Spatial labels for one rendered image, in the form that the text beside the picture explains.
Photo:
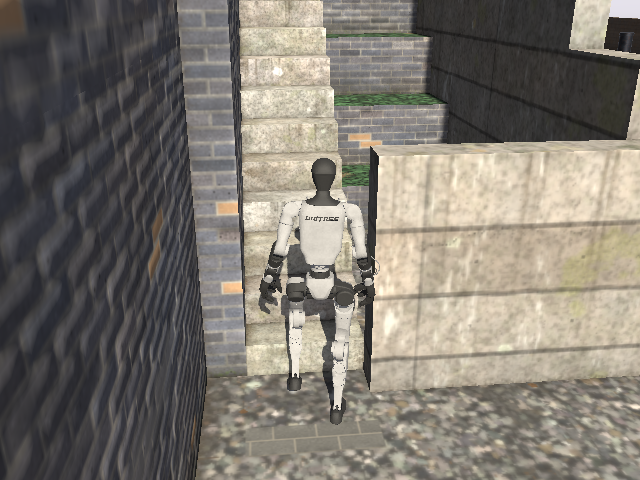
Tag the robot left thigh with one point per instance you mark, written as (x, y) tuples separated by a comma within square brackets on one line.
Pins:
[(296, 292)]

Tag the robot left hand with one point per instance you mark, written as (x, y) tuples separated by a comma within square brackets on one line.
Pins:
[(264, 286)]

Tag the robot right hand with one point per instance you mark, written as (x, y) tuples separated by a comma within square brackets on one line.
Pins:
[(368, 290)]

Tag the robot left forearm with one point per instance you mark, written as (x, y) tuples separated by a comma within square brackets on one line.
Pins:
[(272, 265)]

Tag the robot right upper arm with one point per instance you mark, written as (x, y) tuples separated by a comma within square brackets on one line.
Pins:
[(353, 212)]

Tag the robot right forearm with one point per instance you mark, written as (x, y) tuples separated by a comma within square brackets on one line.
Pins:
[(366, 269)]

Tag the robot left upper arm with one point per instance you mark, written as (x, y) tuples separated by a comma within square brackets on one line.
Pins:
[(290, 210)]

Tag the robot right foot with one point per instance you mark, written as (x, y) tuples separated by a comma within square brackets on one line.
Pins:
[(336, 415)]

